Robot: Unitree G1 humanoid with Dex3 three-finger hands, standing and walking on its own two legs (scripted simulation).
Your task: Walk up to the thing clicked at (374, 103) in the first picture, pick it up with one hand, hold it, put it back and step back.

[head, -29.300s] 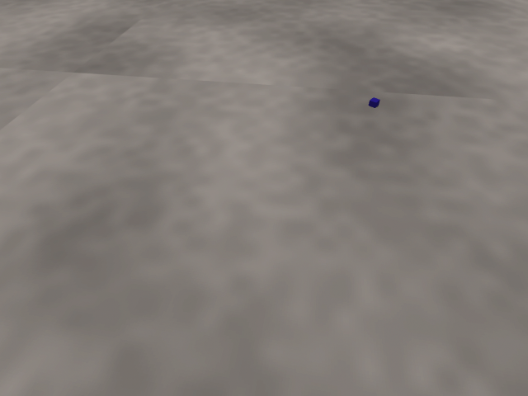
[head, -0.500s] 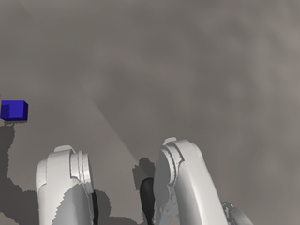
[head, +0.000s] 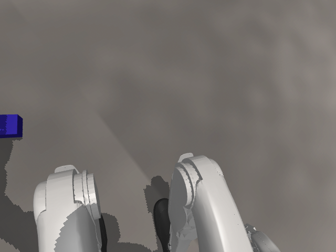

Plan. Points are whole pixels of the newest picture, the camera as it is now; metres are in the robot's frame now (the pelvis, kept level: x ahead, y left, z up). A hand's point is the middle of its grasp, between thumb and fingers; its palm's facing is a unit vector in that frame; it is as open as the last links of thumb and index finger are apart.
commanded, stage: rise first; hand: left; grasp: from above
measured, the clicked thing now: (7, 126) +0.43 +0.37 -0.29
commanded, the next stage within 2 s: approach in 1.02 s
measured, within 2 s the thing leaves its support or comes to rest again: neither
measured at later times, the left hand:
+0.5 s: hand out of the picture +0.39 +0.40 -0.18, palm faces -0.46 -0.11 -0.88, open 14.2 cm
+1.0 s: hand out of the picture +0.38 +0.41 -0.18, palm faces -0.46 -0.10 -0.88, open 14.2 cm
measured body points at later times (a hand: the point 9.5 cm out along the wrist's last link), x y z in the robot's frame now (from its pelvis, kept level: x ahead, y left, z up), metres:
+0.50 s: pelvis +0.00 +0.00 +0.00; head +0.24 +0.12 +0.36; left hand +0.41 +0.41 -0.13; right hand +0.11 -0.26 -0.10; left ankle +0.07 +0.12 -0.27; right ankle +0.09 -0.10 -0.27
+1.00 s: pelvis +0.00 +0.00 +0.00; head +0.23 +0.13 +0.36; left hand +0.40 +0.41 -0.12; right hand +0.11 -0.26 -0.09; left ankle +0.07 +0.12 -0.27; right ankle +0.09 -0.10 -0.27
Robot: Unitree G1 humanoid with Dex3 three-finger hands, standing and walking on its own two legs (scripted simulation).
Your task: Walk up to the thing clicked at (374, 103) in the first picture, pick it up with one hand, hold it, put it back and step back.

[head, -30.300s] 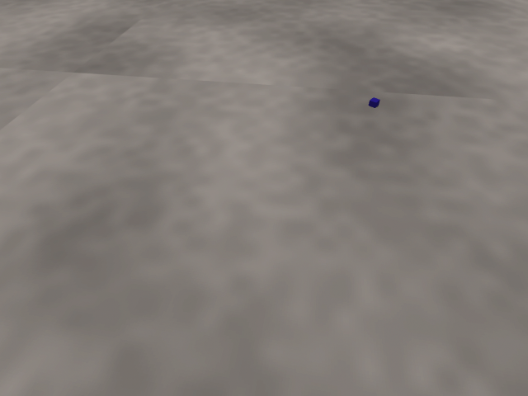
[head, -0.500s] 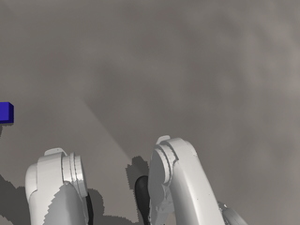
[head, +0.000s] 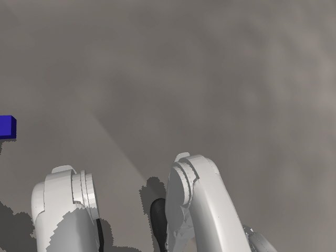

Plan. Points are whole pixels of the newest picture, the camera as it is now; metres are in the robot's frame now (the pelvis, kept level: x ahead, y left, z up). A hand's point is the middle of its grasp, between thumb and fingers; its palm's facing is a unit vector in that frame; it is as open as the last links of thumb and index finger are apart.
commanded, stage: rise first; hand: left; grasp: from above
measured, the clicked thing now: (0, 127) +0.42 +0.37 -0.29
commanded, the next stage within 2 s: approach in 0.02 s
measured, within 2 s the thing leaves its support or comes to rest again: neither
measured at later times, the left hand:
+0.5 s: hand out of the picture +0.42 +0.36 -0.16, palm faces -0.36 -0.07 -0.93, open 13.8 cm
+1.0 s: hand out of the picture +0.37 +0.35 -0.20, palm faces -0.48 -0.12 -0.87, open 13.1 cm
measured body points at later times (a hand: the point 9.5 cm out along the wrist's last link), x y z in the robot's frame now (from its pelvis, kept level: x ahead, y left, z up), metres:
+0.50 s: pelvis +0.00 +0.00 +0.01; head +0.22 +0.12 +0.38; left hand +0.43 +0.36 -0.11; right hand +0.11 -0.26 -0.09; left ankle +0.07 +0.12 -0.27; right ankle +0.10 -0.10 -0.27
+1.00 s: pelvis +0.00 -0.01 +0.00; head +0.23 +0.12 +0.36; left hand +0.39 +0.36 -0.15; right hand +0.09 -0.27 -0.08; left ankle +0.07 +0.12 -0.27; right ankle +0.10 -0.10 -0.27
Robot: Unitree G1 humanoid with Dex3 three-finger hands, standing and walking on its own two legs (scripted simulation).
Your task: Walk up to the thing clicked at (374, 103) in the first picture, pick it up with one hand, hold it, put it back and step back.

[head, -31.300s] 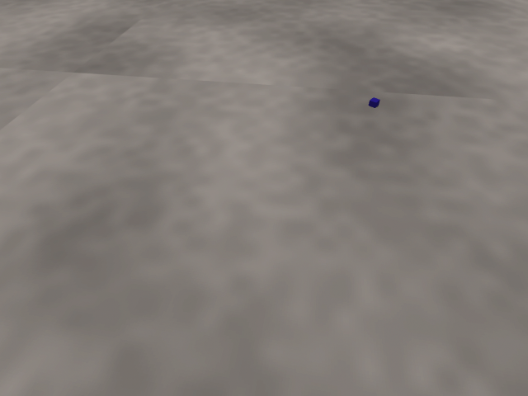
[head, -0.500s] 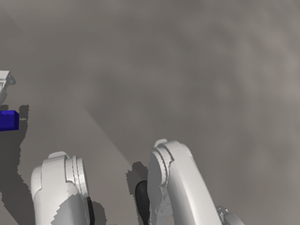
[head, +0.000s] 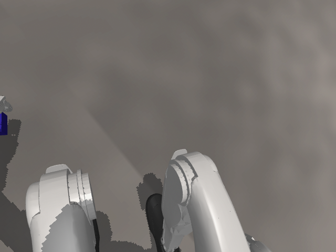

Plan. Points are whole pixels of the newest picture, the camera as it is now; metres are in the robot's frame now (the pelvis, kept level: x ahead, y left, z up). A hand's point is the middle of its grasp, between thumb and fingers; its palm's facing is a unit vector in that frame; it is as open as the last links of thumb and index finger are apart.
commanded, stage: approach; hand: left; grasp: from above
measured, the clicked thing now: out of the picture +0.44 +0.37 -0.29
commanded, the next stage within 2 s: rest palm in 0.20 s
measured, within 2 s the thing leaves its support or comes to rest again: neither
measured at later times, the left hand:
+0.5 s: hand out of the picture +0.40 +0.38 -0.17, palm faces -0.59 -0.11 -0.80, open 13.3 cm
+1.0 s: hand out of the picture +0.42 +0.36 -0.23, palm faces -0.42 -0.07 -0.90, open 14.2 cm
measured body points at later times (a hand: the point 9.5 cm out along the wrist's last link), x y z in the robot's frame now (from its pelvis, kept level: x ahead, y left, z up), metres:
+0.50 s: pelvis +0.00 +0.00 +0.02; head +0.25 +0.11 +0.38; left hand +0.43 +0.38 -0.12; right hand +0.10 -0.25 -0.08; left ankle +0.08 +0.12 -0.27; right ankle +0.10 -0.09 -0.27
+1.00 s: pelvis +0.00 +0.01 -0.01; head +0.25 +0.14 +0.34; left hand +0.44 +0.36 -0.18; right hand +0.12 -0.25 -0.08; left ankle +0.08 +0.12 -0.27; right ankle +0.10 -0.09 -0.27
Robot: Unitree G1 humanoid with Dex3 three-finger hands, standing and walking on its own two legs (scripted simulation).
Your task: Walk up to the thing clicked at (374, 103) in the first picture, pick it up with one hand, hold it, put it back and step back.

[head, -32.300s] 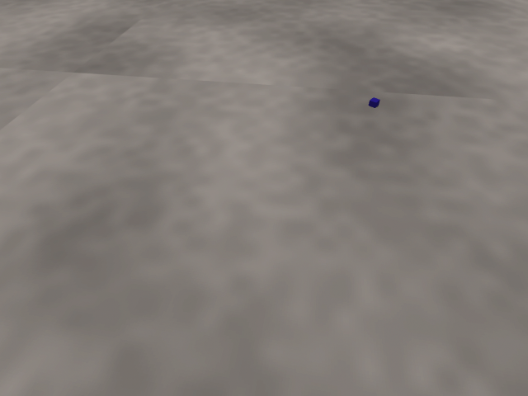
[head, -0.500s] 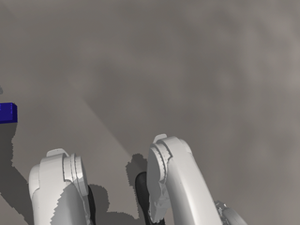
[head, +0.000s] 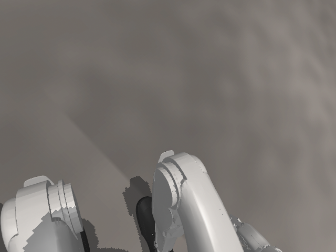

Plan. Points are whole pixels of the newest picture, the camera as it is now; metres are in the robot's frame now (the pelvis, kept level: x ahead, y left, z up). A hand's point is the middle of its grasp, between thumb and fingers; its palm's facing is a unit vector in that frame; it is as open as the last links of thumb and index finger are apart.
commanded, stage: rest palm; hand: left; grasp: from above
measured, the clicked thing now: out of the picture +0.42 +0.38 -0.28
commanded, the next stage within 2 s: close in 0.86 s
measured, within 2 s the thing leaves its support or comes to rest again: neither
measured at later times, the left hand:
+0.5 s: hand out of the picture +0.39 +0.36 -0.24, palm faces -0.44 -0.11 -0.89, open 14.4 cm
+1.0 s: hand out of the picture +0.39 +0.36 -0.25, palm faces -0.53 -0.14 -0.84, open 14.1 cm
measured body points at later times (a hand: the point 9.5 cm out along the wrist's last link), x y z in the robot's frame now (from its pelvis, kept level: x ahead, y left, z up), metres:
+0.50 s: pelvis +0.00 +0.00 +0.00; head +0.25 +0.15 +0.34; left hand +0.41 +0.36 -0.19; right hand +0.10 -0.25 -0.06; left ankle +0.07 +0.12 -0.26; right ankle +0.10 -0.10 -0.26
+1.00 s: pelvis +0.00 +0.00 +0.00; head +0.26 +0.15 +0.33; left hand +0.41 +0.37 -0.20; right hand +0.10 -0.24 -0.07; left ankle +0.07 +0.12 -0.26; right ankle +0.10 -0.10 -0.26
